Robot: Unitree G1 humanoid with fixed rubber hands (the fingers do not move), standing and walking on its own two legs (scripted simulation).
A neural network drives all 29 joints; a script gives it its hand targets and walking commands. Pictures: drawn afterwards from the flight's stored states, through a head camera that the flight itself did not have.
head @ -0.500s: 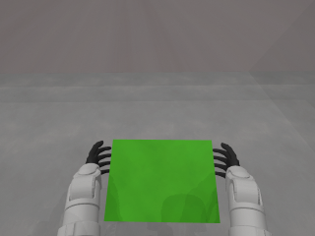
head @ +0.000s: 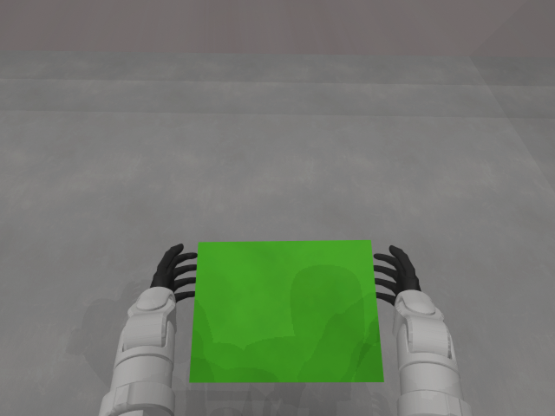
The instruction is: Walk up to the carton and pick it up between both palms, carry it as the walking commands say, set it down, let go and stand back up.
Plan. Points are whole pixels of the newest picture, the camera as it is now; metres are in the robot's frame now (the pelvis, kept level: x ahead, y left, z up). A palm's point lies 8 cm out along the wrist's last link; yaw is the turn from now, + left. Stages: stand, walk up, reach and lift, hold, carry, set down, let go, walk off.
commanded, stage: set down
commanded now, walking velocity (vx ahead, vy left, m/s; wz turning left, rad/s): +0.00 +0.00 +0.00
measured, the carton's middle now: (285, 308) +0.32 -0.02 -0.12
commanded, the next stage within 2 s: none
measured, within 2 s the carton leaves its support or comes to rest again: neither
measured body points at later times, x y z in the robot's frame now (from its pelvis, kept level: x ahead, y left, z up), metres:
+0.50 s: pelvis -0.03 +0.02 -0.05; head +0.14 +0.00 +0.36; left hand +0.35 +0.16 -0.12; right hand +0.32 -0.21 -0.12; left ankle -0.01 +0.12 -0.74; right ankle +0.04 -0.10 -0.74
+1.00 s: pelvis -0.06 +0.00 -0.13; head +0.16 -0.03 +0.26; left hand +0.38 +0.16 -0.20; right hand +0.35 -0.22 -0.21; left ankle -0.01 +0.12 -0.74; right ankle +0.04 -0.10 -0.74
